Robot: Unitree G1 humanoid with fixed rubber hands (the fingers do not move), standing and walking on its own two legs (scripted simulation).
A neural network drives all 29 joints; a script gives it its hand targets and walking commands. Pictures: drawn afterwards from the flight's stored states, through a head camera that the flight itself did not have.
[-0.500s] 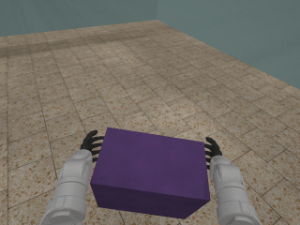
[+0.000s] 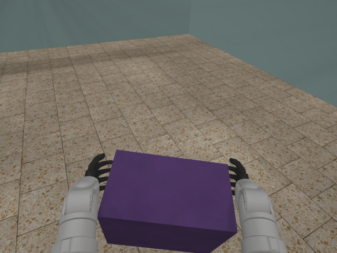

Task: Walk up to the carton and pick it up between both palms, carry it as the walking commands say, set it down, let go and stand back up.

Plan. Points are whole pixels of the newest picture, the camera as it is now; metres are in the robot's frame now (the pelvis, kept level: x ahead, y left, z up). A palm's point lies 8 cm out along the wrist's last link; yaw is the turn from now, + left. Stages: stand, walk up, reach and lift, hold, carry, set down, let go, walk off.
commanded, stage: reach and lift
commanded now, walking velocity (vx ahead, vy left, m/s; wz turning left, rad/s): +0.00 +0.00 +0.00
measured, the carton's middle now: (165, 205) +0.28 +0.01 -0.03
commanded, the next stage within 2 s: hold in 0.90 s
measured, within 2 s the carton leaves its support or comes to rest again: neither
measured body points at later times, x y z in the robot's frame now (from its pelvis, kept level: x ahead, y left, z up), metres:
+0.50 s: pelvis +0.02 +0.00 +0.00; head -0.03 +0.01 +0.45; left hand +0.31 +0.19 +0.04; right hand +0.31 -0.18 +0.04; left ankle +0.01 +0.12 -0.75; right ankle +0.02 -0.13 -0.75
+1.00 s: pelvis +0.01 -0.01 +0.00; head -0.04 +0.00 +0.45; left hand +0.29 +0.19 +0.04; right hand +0.30 -0.19 +0.04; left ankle +0.01 +0.12 -0.75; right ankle +0.02 -0.13 -0.75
